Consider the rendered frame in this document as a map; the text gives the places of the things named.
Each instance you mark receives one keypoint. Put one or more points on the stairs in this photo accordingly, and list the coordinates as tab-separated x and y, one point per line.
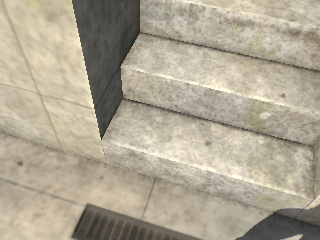
223	97

